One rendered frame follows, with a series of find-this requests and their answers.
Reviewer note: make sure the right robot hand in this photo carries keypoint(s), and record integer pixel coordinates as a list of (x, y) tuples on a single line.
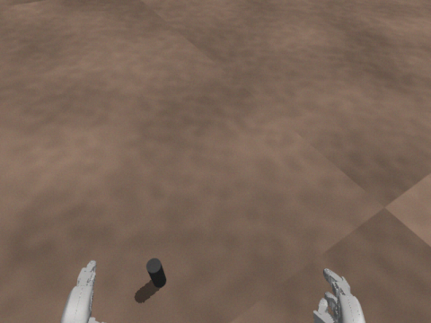
[(346, 307)]

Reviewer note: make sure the left robot hand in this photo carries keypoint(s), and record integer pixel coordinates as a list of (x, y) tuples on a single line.
[(78, 307)]

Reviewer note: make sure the can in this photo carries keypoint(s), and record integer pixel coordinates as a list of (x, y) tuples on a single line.
[(156, 272)]

